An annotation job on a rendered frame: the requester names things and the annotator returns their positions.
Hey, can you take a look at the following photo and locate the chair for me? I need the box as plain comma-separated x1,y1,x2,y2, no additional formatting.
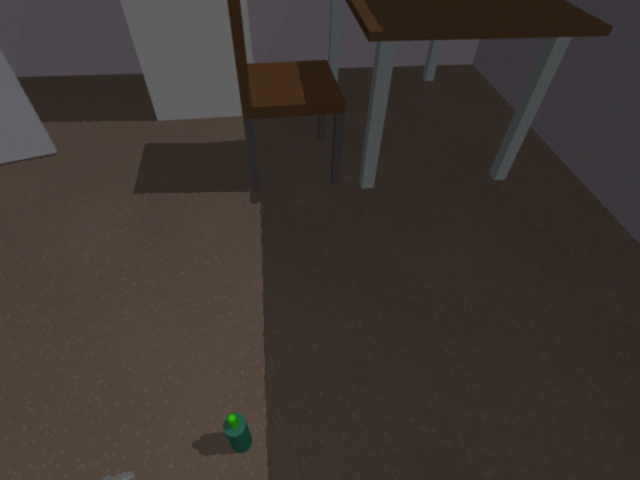
227,0,345,191

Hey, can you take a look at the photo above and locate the bottle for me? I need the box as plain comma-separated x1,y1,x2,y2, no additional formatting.
223,413,252,453

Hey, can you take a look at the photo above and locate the table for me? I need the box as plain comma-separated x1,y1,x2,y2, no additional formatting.
328,0,613,189

